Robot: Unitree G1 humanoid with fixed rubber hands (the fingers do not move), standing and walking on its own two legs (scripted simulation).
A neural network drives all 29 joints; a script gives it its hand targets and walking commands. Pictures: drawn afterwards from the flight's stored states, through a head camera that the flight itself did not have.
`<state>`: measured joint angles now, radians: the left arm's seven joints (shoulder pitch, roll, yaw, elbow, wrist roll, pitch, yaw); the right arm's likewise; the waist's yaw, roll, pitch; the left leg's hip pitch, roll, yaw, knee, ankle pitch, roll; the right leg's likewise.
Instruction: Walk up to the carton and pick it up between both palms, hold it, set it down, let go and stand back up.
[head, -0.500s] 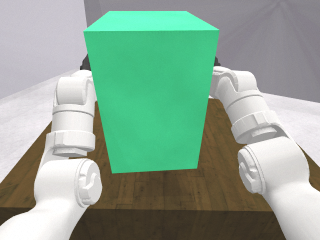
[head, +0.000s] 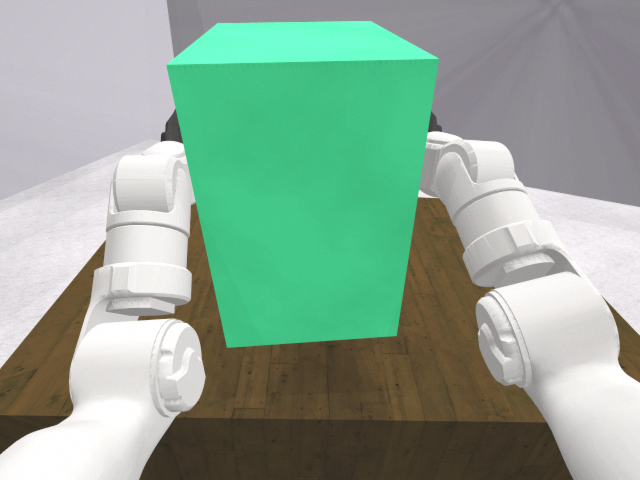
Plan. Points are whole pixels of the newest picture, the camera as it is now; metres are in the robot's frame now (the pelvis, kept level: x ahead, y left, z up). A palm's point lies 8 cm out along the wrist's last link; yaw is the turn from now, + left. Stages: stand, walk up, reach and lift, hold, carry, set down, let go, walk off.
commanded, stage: hold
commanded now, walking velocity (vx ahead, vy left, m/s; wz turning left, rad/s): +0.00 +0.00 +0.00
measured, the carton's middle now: (303, 173) +0.38 +0.01 +0.29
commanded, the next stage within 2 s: set down in 0.38 s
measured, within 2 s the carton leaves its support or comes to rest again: neither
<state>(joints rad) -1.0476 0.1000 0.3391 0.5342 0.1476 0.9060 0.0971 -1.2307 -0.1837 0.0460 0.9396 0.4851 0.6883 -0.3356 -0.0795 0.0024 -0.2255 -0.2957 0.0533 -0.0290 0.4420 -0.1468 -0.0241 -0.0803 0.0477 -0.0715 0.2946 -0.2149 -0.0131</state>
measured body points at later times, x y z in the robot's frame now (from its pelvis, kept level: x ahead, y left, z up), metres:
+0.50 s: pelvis +0.00 +0.00 +0.00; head -0.08 +0.02 +0.44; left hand +0.40 +0.16 +0.30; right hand +0.39 -0.12 +0.32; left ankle +0.05 +0.12 -0.74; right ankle -0.04 -0.11 -0.74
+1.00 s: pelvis +0.00 -0.01 +0.00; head -0.05 +0.03 +0.45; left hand +0.42 +0.16 +0.25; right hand +0.42 -0.12 +0.26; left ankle +0.05 +0.12 -0.74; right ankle -0.04 -0.11 -0.74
